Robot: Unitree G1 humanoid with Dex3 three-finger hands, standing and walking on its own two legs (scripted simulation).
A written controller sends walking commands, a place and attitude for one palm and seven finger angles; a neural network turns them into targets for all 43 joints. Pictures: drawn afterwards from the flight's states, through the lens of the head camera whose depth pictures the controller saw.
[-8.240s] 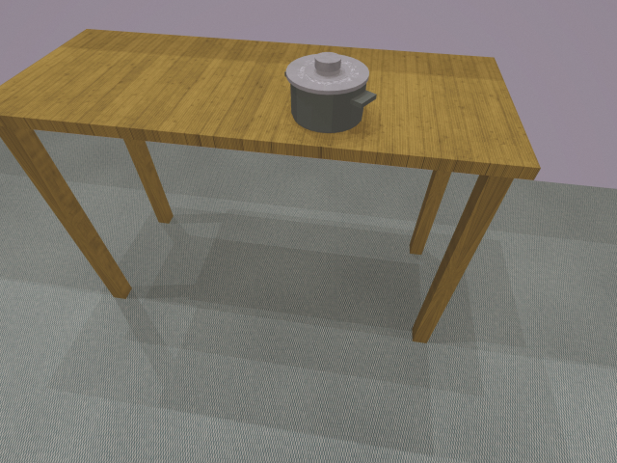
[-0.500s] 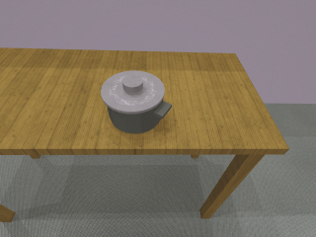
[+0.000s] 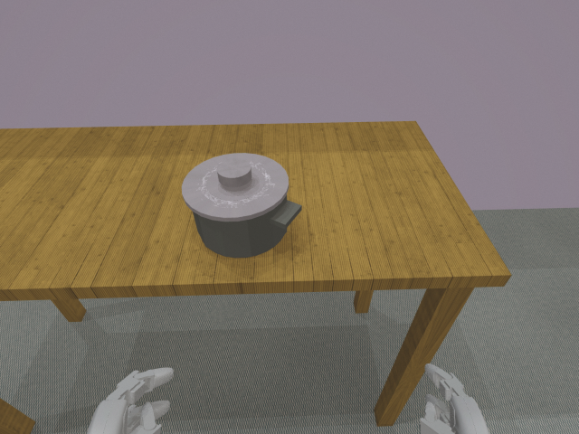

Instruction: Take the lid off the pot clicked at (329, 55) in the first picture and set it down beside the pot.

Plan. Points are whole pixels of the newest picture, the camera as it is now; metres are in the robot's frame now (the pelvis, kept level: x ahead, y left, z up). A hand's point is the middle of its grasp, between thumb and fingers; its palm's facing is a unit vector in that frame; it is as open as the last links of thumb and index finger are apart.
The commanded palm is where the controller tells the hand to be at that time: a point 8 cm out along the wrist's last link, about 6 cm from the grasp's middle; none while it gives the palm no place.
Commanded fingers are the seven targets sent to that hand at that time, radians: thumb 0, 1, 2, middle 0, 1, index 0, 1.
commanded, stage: lift the closed hand beside the body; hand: left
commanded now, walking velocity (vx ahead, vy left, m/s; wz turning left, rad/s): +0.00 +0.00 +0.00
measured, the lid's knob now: (234, 172) +0.46 +0.12 +0.15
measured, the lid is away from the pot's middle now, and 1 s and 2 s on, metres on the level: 0.00 0.00 0.00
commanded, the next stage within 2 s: raise the hand higher, near the body in 0.32 s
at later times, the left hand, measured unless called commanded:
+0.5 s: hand (100, 418) +0.13 +0.21 +0.08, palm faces +0.32 -0.85 -0.42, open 3.1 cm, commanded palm +0.07 +0.24 +0.12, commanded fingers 0.00 0.90 0.90 -1.30 -1.50 -1.30 -1.50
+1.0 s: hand (82, 367) +0.15 +0.21 +0.15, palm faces +0.37 -0.82 -0.43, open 3.1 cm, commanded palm +0.10 +0.24 +0.17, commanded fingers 0.00 0.90 0.90 -1.30 -1.50 -1.30 -1.50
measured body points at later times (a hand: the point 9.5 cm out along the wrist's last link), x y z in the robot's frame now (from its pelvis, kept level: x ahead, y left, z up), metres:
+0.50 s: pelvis -0.01 -0.03 +0.00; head -0.03 -0.06 +0.45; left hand +0.11 +0.25 +0.11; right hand +0.18 -0.23 -0.08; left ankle -0.01 +0.06 -0.74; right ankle -0.01 -0.12 -0.74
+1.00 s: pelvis +0.00 -0.03 +0.00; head -0.03 -0.05 +0.45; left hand +0.13 +0.25 +0.17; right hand +0.22 -0.23 -0.06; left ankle -0.01 +0.06 -0.74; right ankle -0.01 -0.12 -0.74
